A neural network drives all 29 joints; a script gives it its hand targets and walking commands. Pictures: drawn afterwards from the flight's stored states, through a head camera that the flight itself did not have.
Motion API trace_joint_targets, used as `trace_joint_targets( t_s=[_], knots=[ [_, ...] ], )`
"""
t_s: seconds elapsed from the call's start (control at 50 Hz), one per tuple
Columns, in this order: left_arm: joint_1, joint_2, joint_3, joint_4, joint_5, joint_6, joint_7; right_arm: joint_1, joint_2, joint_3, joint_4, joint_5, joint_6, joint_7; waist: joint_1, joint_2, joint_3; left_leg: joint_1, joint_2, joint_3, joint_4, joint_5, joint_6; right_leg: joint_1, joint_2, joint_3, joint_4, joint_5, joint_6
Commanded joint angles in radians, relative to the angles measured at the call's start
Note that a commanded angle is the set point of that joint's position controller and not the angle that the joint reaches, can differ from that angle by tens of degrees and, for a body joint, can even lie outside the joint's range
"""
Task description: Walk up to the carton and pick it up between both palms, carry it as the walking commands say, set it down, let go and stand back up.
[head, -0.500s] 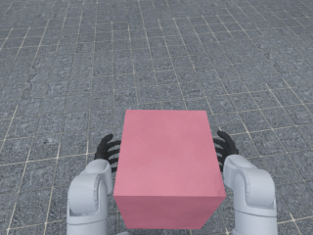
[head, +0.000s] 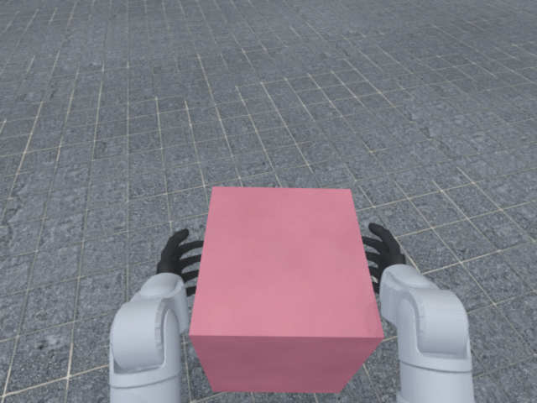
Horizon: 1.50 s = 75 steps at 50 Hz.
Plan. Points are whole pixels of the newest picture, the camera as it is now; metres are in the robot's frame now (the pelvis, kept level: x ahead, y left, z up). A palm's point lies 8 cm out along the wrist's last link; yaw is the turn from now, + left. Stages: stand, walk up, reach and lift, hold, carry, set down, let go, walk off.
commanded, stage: carry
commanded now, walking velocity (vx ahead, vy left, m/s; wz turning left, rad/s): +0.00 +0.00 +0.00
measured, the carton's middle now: (278, 294) +0.29 +0.00 +0.01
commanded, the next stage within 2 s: none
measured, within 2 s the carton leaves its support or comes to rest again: neither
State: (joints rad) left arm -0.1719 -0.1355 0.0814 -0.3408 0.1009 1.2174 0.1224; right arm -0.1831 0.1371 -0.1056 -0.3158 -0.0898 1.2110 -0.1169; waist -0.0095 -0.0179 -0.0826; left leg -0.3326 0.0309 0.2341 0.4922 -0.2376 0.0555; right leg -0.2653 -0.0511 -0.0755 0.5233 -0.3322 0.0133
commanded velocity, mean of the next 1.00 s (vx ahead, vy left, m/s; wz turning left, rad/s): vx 0.00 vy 0.00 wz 0.00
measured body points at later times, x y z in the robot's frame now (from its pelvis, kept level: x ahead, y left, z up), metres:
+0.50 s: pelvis +0.01 -0.01 -0.01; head +0.00 +0.00 +0.44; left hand +0.29 +0.13 +0.05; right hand +0.29 -0.16 +0.05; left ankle +0.01 +0.08 -0.74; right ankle -0.04 -0.12 -0.74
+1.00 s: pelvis -0.03 +0.00 +0.00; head -0.07 +0.00 +0.45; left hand +0.25 +0.14 +0.06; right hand +0.25 -0.15 +0.06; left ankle +0.01 +0.08 -0.74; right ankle -0.04 -0.12 -0.74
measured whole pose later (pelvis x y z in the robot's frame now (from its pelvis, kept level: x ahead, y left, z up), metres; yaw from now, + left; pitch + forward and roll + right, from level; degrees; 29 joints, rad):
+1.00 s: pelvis -0.03 +0.00 +0.00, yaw +0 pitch +2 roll +0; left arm -0.16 -0.13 0.09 -0.15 0.12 1.12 0.10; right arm -0.16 0.13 -0.11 -0.13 -0.11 1.12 -0.11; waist 0.00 -0.01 -0.15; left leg -0.34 0.04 0.23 0.53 -0.22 0.06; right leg -0.27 -0.04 -0.08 0.56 -0.32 0.00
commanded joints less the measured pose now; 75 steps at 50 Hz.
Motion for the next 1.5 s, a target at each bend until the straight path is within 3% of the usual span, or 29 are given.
trace_joint_targets(
  t_s=[0.0, 0.14, 0.22, 0.44, 0.62, 0.8, 1.48],
  knots=[
    [-0.547, -0.965, -0.705, -0.096, -0.416, -0.029, -0.265, -0.55, 0.964, 0.75, -0.107, 0.415, -0.011, 0.277, 0.005, 0.004, -0.454, 0.235, 0.168, -0.132, 0.053, 0.597, -0.009, 0.096, -0.104, 0.065, 0.044, 0.606, -0.013],
    [-0.596, -0.994, -0.699, -0.057, -0.421, -0.029, -0.265, -0.59, 0.986, 0.748, -0.081, 0.42, -0.015, 0.277, 0.005, -0.009, -0.433, 0.185, 0.141, -0.112, 0.095, 0.498, -0.021, 0.101, -0.118, 0.079, 0.061, 0.745, -0.03],
    [-0.597, -0.995, -0.689, -0.048, -0.409, -0.044, -0.263, -0.596, 0.987, 0.738, -0.077, 0.413, -0.031, 0.273, 0.005, -0.012, -0.437, 0.188, 0.137, -0.112, 0.098, 0.483, -0.021, 0.104, -0.117, 0.08, 0.067, 0.743, -0.035],
    [-0.581, -0.972, -0.669, -0.047, -0.37, -0.117, -0.254, -0.589, 0.959, 0.719, -0.071, 0.389, -0.104, 0.261, 0.006, -0.003, -0.438, 0.213, 0.149, -0.126, 0.063, 0.443, -0.012, 0.095, -0.112, 0.082, 0.044, 0.59, -0.045],
    [-0.568, -0.942, -0.659, -0.043, -0.361, -0.129, -0.251, -0.572, 0.93, 0.707, -0.057, 0.379, -0.115, 0.258, 0.007, 0.009, -0.392, 0.211, 0.162, -0.149, 0.0, 0.32, -0.01, 0.055, -0.104, 0.091, -0.021, 0.358, -0.05],
    [-0.581, -0.928, -0.634, 0.015, -0.351, -0.133, -0.257, -0.58, 0.915, 0.678, 0.005, 0.357, -0.121, 0.262, 0.008, 0.01, -0.338, 0.189, 0.166, -0.158, -0.037, 0.232, -0.008, 0.009, -0.102, 0.096, -0.059, 0.226, -0.048],
    [-0.591, -0.913, -0.593, 0.027, -0.324, -0.167, -0.248, -0.588, 0.901, 0.647, 0.017, 0.327, -0.16, 0.26, 0.006, 0.027, -0.354, 0.144, 0.179, -0.204, -0.107, 0.046, 0.002, -0.053, -0.084, 0.102, -0.068, 0.082, -0.059]
  ],
)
